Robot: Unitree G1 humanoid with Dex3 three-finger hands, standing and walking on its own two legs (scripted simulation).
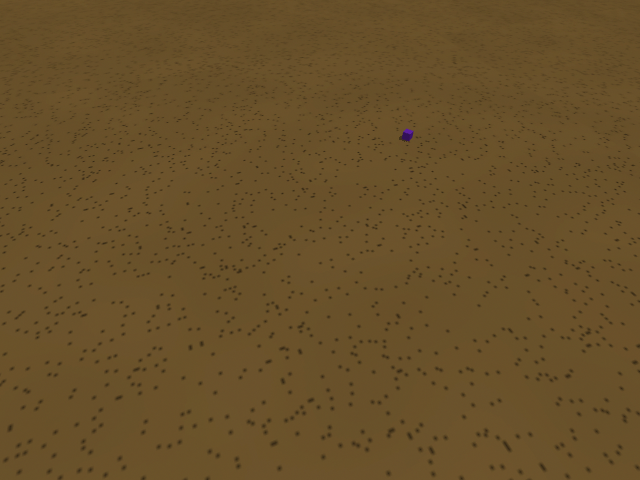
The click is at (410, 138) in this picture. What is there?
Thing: cube
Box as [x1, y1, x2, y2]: [402, 129, 413, 140]
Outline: 405,129 403,131 402,138 409,140 412,136 413,131
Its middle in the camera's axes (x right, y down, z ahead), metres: +0.50 -0.64 +2.28
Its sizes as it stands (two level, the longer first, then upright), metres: 0.046 0.046 0.046
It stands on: the floor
